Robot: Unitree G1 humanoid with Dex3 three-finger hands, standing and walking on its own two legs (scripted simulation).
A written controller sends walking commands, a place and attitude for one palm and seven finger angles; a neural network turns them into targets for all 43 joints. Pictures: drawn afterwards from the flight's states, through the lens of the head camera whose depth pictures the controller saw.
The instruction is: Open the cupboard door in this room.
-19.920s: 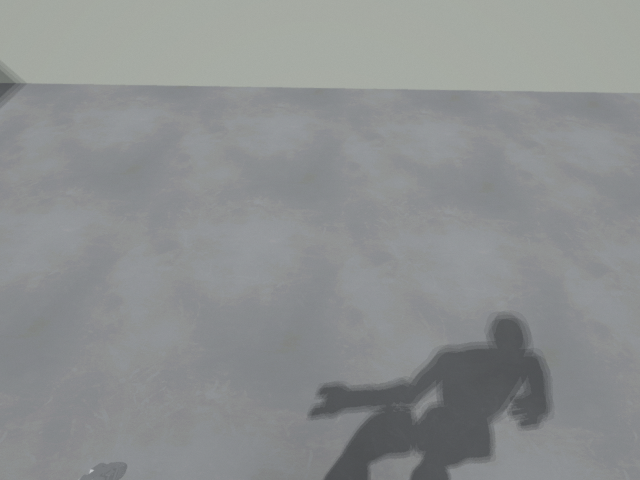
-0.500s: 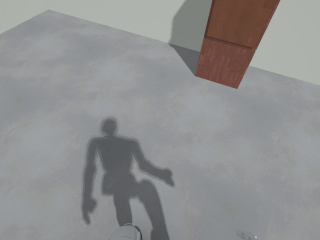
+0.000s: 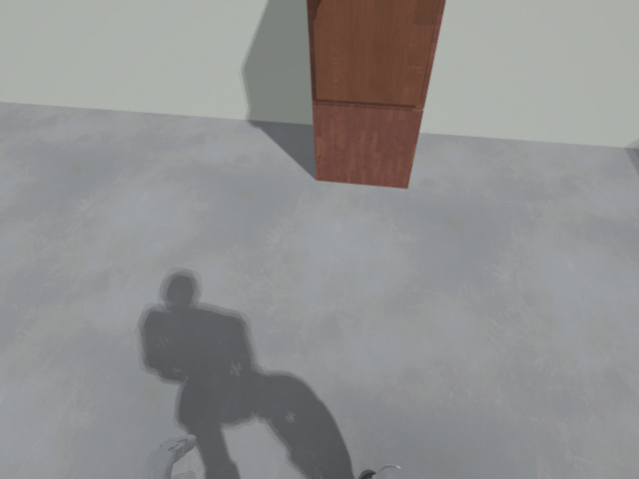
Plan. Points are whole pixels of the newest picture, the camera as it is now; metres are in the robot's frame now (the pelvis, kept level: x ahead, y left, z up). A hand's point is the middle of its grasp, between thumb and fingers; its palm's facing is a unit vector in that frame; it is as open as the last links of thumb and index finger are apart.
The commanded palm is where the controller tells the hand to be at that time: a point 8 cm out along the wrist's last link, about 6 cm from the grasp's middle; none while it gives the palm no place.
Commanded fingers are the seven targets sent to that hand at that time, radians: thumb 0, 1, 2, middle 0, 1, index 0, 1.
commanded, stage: turn or walk to find it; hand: left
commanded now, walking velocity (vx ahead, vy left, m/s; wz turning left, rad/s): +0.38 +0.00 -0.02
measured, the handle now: out of the picture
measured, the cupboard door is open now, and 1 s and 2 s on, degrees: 0 0 0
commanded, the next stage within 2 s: stand and wait in 0.50 s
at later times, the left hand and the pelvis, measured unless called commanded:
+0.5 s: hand out of the picture +0.13 +0.15 -0.16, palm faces +0.15 -0.97 -0.17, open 7.3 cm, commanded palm none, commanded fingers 0.00 0.90 0.90 -0.20 -0.30 -0.20 -0.30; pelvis +0.22 -0.01 +0.01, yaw +3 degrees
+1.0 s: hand (231, 295) +0.45 +0.17 -0.15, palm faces +0.04 -0.97 -0.25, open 7.3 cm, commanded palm none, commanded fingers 0.00 0.90 0.90 -0.20 -0.30 -0.20 -0.30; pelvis +0.38 -0.02 +0.01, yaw +2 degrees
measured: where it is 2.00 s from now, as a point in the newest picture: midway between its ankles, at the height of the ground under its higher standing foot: (327, 413)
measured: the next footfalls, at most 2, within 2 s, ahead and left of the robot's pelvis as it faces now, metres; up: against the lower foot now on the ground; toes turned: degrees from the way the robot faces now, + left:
left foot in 0.54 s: +0.40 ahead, +0.12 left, +0.00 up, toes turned +9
right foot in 0.92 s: +0.47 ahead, -0.12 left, +0.00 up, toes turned -5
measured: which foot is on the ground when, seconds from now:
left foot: down 0.00-0.02, up 0.04-0.52, down 0.54-1.00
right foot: down 0.00-0.54, up 0.56-0.90, down 0.92-1.00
